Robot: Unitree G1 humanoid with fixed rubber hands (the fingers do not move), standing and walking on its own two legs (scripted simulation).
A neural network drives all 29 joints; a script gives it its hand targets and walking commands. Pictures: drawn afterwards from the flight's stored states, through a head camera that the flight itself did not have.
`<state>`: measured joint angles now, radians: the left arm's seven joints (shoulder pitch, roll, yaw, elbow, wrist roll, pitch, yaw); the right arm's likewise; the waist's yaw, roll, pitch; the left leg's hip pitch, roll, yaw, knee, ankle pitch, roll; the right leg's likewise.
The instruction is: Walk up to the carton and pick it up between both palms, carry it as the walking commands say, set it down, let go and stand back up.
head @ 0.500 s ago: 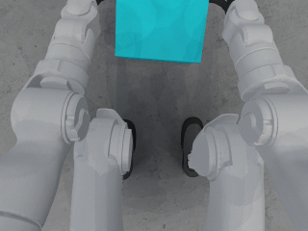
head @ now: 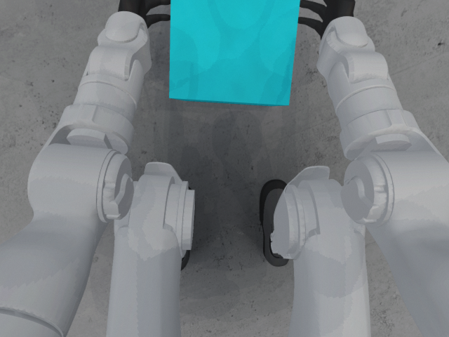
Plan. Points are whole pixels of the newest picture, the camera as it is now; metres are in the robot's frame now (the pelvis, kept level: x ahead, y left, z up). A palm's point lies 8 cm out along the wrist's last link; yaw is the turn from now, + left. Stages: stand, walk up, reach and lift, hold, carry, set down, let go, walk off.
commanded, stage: reach and lift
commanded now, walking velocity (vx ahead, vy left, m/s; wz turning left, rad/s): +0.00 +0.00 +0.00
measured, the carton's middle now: (232, 36) +0.53 +0.01 -0.26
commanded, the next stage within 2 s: none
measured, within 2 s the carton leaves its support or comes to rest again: neither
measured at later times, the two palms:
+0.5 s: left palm out of the picture +0.54 +0.15 -0.10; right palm (342, 11) +0.53 -0.12 -0.11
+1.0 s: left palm out of the picture +0.52 +0.14 -0.04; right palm (373, 10) +0.50 -0.12 -0.04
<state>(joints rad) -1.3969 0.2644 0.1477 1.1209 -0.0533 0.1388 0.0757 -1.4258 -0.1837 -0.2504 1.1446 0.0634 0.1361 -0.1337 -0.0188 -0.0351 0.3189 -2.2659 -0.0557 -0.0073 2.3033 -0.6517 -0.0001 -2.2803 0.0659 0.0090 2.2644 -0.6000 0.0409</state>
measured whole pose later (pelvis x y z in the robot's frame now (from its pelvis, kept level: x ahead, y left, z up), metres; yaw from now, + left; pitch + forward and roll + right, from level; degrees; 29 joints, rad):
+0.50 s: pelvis -0.01 +0.00 +0.02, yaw +1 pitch +40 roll -1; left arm -1.42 0.21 0.24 1.05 0.04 0.23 0.12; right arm -1.33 -0.07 -0.41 0.89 -0.08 0.23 -0.21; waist 0.00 0.00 0.18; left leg -2.29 -0.10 -0.03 2.19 -0.59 -0.03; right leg -2.30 0.09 0.03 2.17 -0.56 0.05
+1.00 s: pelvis -0.01 -0.01 +0.06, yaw +2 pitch +43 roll +1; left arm -1.26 0.14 0.24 0.93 0.07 0.27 0.17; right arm -1.17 0.04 -0.40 0.75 -0.09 0.23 -0.37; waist -0.02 -0.01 0.01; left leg -2.23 -0.13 -0.05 2.05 -0.57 -0.06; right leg -2.25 0.14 0.07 2.04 -0.54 0.07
